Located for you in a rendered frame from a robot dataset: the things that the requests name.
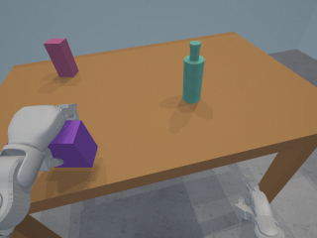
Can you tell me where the robot left forearm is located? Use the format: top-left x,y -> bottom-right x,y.
0,143 -> 45,238

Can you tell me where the table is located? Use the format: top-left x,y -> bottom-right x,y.
0,32 -> 317,238

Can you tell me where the robot left hand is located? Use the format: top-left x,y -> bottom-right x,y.
7,103 -> 79,172

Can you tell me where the robot right hand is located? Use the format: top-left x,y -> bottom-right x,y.
235,177 -> 273,223

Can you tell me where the sponge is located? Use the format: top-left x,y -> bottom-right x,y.
7,120 -> 98,168

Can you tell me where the robot right forearm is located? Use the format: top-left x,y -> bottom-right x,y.
254,215 -> 285,238

